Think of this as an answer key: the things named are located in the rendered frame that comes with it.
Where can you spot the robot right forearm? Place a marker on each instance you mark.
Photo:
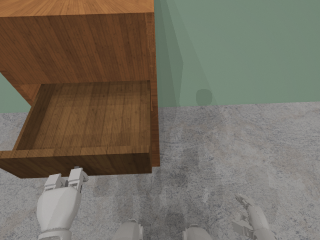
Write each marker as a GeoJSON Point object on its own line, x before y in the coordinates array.
{"type": "Point", "coordinates": [264, 234]}

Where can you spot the robot right thigh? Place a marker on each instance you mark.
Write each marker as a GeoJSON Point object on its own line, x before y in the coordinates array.
{"type": "Point", "coordinates": [195, 233]}

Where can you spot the robot left forearm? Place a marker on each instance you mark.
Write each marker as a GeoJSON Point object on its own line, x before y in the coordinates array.
{"type": "Point", "coordinates": [56, 234]}

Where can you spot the right robot shin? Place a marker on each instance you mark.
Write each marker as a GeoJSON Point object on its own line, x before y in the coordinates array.
{"type": "Point", "coordinates": [193, 225]}

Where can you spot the right robot hand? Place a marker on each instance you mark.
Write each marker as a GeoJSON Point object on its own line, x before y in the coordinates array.
{"type": "Point", "coordinates": [246, 223]}

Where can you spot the left robot hand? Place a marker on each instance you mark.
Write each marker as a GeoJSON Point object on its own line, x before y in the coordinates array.
{"type": "Point", "coordinates": [58, 205]}

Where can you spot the drawer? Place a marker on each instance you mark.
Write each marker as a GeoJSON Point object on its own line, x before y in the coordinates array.
{"type": "Point", "coordinates": [103, 127]}

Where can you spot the cabinet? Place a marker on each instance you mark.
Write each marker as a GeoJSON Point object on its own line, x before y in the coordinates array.
{"type": "Point", "coordinates": [79, 41]}

